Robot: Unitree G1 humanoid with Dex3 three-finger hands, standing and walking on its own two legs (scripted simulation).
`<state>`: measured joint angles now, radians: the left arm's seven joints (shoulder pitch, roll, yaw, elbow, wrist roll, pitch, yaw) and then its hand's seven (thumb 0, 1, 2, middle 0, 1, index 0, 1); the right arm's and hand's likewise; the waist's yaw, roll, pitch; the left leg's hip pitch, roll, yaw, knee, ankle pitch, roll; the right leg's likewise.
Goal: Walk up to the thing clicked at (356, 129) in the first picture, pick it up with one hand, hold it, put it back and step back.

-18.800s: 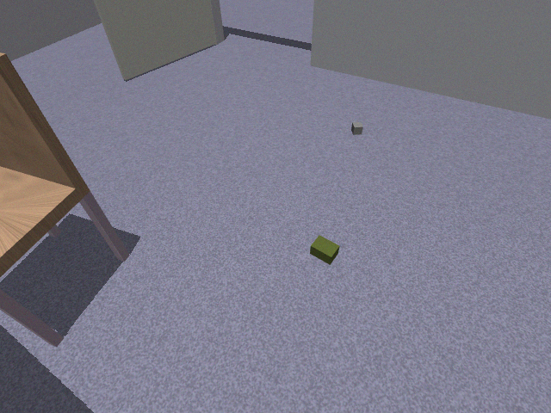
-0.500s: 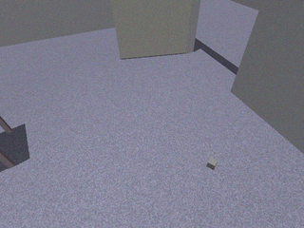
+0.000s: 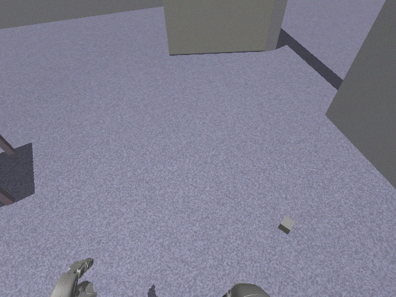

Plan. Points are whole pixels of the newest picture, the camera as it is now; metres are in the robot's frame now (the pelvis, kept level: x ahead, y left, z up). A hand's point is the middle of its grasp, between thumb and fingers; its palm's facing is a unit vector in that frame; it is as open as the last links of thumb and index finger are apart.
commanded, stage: walk up
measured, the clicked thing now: (286, 224) +0.51 -0.45 -0.72
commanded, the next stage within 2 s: none
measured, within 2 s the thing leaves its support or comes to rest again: neither
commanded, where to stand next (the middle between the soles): +0.17 -0.04 m, yaw +24 degrees
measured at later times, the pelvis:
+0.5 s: pelvis +0.12 -0.04 +0.00, yaw +12 degrees
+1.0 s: pelvis +0.13 -0.08 -0.01, yaw +24 degrees
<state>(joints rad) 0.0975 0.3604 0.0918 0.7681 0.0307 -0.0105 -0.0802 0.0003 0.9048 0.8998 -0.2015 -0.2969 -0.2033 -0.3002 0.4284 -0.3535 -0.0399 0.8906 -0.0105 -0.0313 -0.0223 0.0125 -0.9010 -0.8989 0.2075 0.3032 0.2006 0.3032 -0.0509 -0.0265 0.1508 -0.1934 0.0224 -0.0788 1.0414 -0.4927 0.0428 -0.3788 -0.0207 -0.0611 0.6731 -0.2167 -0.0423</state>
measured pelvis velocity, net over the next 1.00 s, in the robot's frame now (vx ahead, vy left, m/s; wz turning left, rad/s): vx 0.13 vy -0.08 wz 0.42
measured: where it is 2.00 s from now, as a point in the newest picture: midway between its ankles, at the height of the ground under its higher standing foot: outside the picture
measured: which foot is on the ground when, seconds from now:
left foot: up 0.00-0.30, down 0.32-0.66, up 0.68-0.98, down 1.00-1.00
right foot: down 0.00-0.34, up 0.36-0.60, down 0.62-1.00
